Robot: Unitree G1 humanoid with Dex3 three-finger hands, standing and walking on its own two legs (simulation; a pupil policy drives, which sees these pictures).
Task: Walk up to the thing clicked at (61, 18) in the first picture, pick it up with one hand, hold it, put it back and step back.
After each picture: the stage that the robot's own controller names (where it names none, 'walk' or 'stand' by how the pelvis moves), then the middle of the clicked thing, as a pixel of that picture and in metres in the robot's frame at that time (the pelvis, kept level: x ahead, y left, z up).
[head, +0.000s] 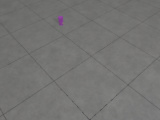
stand; (60, 20) +1.89 +0.37 -0.72
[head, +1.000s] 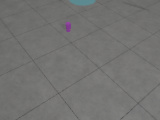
walk; (68, 27) +1.76 +0.22 -0.71
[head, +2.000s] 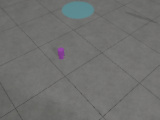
walk; (61, 53) +1.18 +0.24 -0.71
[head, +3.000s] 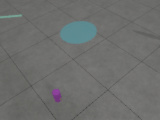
walk; (57, 95) +0.72 +0.28 -0.69
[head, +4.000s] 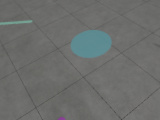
walk; out of the picture +0.45 +0.26 -0.71
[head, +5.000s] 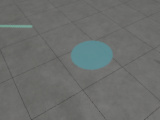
stand; out of the picture +0.37 +0.21 -0.72
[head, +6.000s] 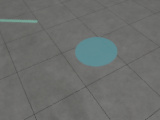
stand; out of the picture +0.38 +0.20 -0.72
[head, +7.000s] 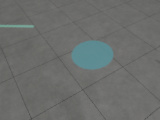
stand; out of the picture +0.38 +0.22 -0.73
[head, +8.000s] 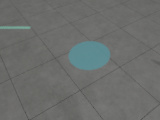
stand; out of the picture +0.38 +0.23 -0.73
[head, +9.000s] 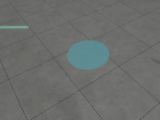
stand; out of the picture +0.36 +0.24 -0.73
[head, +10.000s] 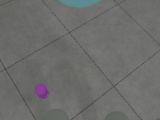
go down; (42, 91) +0.41 +0.24 -0.50
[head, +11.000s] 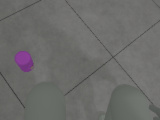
go down; (25, 62) +0.44 +0.28 -0.31
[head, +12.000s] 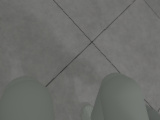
close in; out of the picture +0.42 +0.30 -0.25
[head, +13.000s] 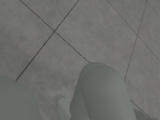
close; out of the picture +0.41 +0.32 -0.22
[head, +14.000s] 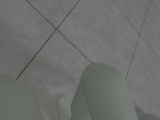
lift; out of the picture +0.40 +0.32 -0.22
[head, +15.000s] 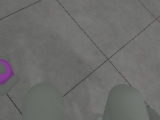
lift; (1, 75) +0.33 +0.29 -0.09
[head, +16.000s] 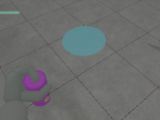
hold; (38, 89) +0.33 +0.17 +0.03
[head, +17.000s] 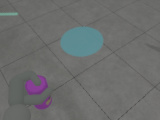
hold; (39, 93) +0.33 +0.17 -0.01
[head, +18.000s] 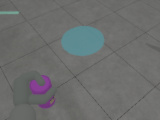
crouch; (43, 92) +0.34 +0.17 -0.01
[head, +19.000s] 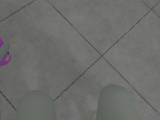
crouch; out of the picture +0.45 +0.27 -0.10
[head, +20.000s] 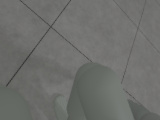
lower; out of the picture +0.41 +0.33 -0.23
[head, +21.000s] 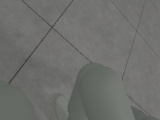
lower; out of the picture +0.41 +0.33 -0.22
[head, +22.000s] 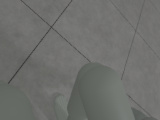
lower; out of the picture +0.41 +0.33 -0.22
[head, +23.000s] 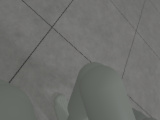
lower; out of the picture +0.41 +0.33 -0.22
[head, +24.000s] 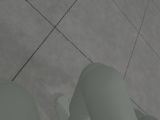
open; out of the picture +0.41 +0.31 -0.23
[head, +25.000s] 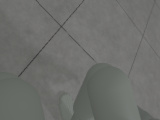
stand; out of the picture +0.40 +0.31 -0.23
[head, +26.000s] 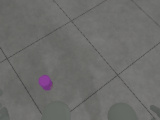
walk; (46, 83) +0.43 +0.23 -0.47
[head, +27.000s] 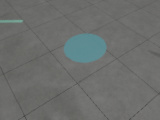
stand; out of the picture +0.38 +0.21 -0.66
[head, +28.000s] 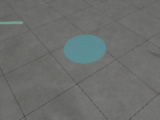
stand; out of the picture +0.38 +0.22 -0.67
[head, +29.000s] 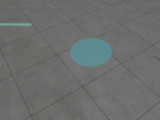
stand; out of the picture +0.38 +0.21 -0.71
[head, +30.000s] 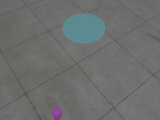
walk; (57, 114) +0.42 +0.17 -0.70
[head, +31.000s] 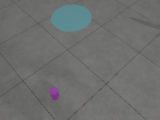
walk; (54, 93) +0.58 +0.24 -0.70
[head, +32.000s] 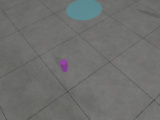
walk; (64, 65) +0.92 +0.25 -0.69
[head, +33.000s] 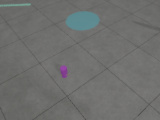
stand; (64, 71) +0.98 +0.25 -0.72
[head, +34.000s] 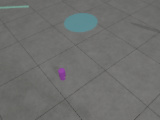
stand; (62, 74) +0.96 +0.25 -0.73
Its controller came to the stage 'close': yes
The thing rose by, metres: 0.71
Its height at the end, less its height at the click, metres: +0.00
